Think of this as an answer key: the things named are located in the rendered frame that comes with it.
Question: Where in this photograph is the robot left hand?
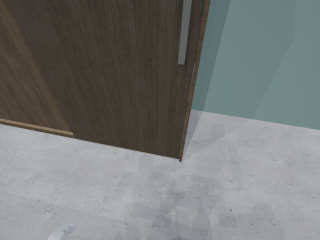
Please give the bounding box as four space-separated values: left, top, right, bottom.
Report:
47 223 77 240

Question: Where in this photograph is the handle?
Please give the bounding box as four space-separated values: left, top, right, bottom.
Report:
178 0 192 65

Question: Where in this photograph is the wardrobe door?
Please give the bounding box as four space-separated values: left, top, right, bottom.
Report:
6 0 204 158
0 0 72 132

